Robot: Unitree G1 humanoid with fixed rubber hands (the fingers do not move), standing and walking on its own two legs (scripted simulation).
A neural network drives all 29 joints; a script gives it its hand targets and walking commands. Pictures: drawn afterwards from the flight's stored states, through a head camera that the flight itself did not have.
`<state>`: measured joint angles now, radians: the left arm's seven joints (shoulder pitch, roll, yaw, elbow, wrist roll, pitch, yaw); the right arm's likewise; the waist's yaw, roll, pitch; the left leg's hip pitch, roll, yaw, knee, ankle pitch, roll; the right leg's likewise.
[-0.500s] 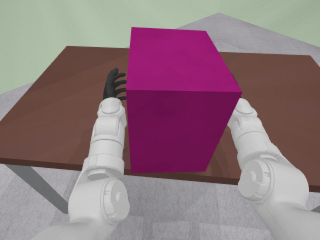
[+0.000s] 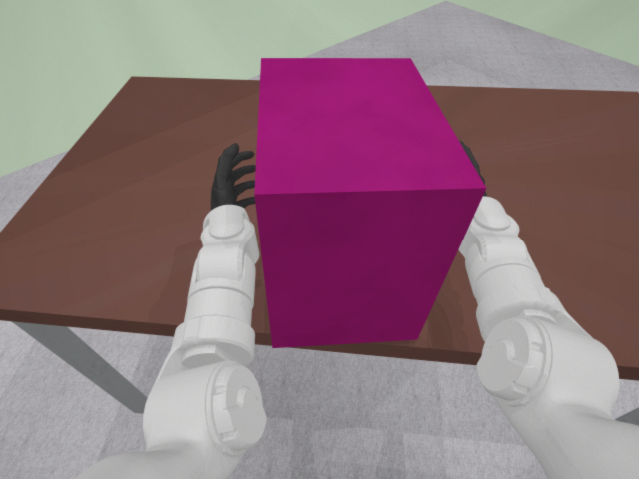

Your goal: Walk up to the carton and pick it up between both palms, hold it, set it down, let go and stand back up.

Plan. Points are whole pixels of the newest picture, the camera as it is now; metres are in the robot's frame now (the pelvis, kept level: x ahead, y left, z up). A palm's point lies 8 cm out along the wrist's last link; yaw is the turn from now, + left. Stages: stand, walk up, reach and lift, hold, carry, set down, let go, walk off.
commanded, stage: set down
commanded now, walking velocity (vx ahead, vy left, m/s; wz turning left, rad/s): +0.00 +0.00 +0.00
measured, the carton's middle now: (341, 203) +0.47 +0.02 +0.09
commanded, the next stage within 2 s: none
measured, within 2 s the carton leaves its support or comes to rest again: rests again in 1.96 s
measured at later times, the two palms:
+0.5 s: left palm (224, 218) +0.41 +0.17 +0.12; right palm (462, 200) +0.45 -0.14 +0.12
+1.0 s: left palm (224, 225) +0.40 +0.17 +0.11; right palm (461, 205) +0.44 -0.14 +0.12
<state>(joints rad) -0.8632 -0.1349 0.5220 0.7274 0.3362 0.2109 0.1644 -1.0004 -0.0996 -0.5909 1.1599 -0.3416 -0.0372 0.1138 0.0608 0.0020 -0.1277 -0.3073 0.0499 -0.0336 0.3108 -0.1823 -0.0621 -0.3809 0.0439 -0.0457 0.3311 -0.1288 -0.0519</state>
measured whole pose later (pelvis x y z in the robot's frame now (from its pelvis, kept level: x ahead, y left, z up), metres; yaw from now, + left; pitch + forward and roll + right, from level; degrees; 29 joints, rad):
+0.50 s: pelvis +0.00 +0.00 +0.00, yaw +0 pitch +10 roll +0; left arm -0.84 -0.15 0.53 0.74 0.37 0.17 0.16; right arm -1.00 -0.08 -0.67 1.16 -0.40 -0.07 0.14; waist 0.06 -0.01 -0.13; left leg -0.31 0.05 -0.04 0.31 -0.18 -0.06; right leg -0.39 0.04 -0.05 0.32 -0.12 -0.05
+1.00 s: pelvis +0.00 +0.00 +0.00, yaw +0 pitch +9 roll +0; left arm -0.78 -0.18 0.55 0.67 0.42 0.14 0.14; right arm -0.95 -0.04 -0.69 1.08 -0.44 -0.09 0.17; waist 0.05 -0.02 -0.10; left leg -0.27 0.04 -0.03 0.30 -0.18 -0.05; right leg -0.35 0.03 -0.05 0.33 -0.13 -0.05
